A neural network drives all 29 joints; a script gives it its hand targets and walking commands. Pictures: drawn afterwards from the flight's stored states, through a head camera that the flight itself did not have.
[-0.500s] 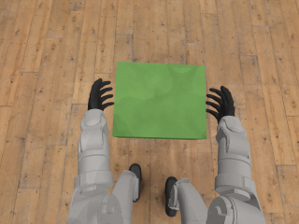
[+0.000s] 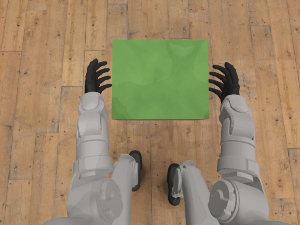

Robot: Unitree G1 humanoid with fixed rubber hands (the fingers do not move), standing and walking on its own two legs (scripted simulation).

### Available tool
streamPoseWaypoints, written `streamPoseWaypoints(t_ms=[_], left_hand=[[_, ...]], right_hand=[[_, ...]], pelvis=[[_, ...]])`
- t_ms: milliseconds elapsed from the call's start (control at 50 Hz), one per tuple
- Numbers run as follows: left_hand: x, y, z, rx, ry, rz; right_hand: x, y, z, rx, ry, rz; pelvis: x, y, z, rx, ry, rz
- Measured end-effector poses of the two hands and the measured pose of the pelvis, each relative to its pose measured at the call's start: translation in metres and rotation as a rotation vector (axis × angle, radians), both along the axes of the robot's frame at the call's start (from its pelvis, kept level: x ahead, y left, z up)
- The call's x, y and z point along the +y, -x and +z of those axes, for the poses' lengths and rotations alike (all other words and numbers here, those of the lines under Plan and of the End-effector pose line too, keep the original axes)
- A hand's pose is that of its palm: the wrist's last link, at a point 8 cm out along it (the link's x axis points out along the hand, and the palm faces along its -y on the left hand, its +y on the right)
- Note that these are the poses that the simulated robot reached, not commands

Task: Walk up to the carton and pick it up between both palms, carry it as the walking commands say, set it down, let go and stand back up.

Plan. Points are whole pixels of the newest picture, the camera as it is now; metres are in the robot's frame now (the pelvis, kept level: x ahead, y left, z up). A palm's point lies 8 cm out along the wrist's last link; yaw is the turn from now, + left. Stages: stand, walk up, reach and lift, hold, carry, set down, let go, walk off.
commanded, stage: set down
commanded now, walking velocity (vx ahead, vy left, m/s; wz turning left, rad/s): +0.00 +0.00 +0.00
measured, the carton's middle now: (158, 84) +0.48 +0.02 -0.17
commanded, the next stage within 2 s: none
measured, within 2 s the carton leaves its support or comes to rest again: neither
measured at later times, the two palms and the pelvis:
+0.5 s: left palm (105, 92) +0.45 +0.18 -0.17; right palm (216, 93) +0.46 -0.16 -0.17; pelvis +0.00 +0.00 -0.07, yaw -1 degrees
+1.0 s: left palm (113, 92) +0.48 +0.18 -0.26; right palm (208, 94) +0.49 -0.17 -0.25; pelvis -0.02 +0.00 -0.13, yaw -2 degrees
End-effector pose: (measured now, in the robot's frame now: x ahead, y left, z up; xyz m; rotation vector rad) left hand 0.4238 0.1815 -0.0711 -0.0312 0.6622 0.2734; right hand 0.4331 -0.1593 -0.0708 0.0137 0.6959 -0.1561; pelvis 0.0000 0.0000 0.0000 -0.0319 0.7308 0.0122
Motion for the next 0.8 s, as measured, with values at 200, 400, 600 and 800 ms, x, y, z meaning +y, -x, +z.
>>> streamPoseWaypoints(t_ms=[200,400,600,800], left_hand=[[-0.001,-0.011,-0.042,0.027,-0.010,0.003],[-0.003,-0.026,-0.075,0.031,-0.014,0.009],[-0.008,-0.030,-0.109,0.022,0.005,0.007],[-0.009,-0.040,-0.149,0.031,-0.015,-0.017]], right_hand=[[0.000,-0.015,-0.041,0.020,0.012,0.011],[-0.002,-0.031,-0.075,0.020,0.021,0.021],[-0.008,-0.034,-0.109,0.010,0.021,0.024],[-0.009,-0.044,-0.144,0.011,0.018,0.027]], pelvis=[[0.002,0.004,-0.031,0.054,0.003,-0.006],[0.000,0.003,-0.055,0.106,0.001,-0.010],[-0.002,0.009,-0.082,0.138,-0.005,-0.020],[-0.002,0.017,-0.110,0.151,-0.009,-0.031]])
